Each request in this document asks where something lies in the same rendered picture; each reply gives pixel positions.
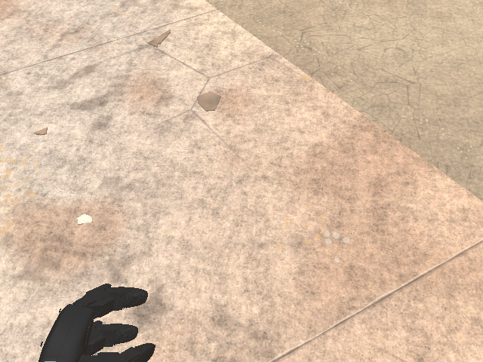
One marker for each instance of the left robot hand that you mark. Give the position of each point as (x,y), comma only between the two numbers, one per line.
(75,336)

